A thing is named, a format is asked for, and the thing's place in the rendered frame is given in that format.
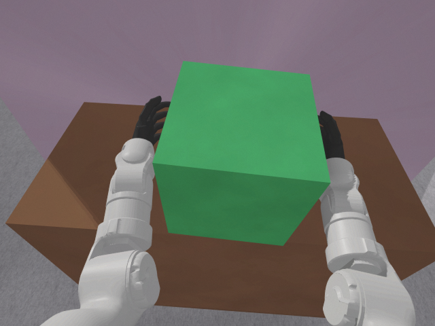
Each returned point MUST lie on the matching left robot forearm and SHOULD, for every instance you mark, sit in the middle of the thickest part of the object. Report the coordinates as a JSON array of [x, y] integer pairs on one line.
[[126, 224]]

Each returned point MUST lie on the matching right robot forearm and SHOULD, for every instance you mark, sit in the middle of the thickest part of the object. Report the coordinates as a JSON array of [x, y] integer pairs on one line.
[[347, 225]]

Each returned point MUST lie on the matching pedestal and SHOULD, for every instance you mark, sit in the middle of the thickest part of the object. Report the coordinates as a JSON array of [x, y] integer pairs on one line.
[[60, 212]]

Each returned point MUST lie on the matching left robot hand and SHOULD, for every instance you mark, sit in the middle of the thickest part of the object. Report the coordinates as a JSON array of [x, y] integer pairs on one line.
[[146, 127]]

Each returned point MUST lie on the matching right robot upper arm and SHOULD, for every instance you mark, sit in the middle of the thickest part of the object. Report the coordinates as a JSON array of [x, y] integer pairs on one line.
[[354, 298]]

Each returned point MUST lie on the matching right robot hand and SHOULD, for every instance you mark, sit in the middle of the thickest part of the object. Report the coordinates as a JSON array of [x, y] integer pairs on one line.
[[331, 137]]

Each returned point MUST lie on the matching left robot upper arm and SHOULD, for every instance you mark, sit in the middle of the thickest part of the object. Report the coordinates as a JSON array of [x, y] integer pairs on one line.
[[115, 290]]

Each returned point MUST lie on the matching carton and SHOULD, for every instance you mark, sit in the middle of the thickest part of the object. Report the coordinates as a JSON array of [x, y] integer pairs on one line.
[[240, 156]]

